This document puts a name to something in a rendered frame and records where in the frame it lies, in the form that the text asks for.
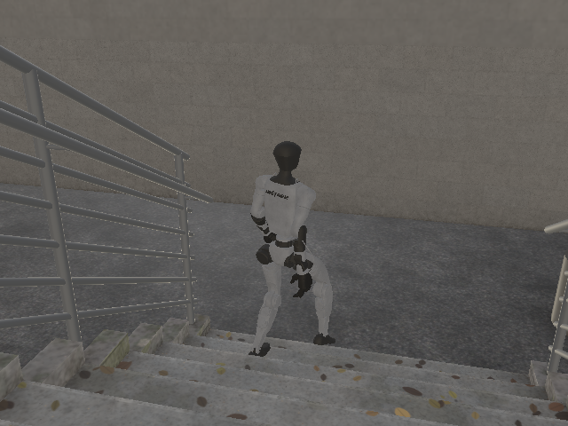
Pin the stairs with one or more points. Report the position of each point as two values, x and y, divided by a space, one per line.
213 381

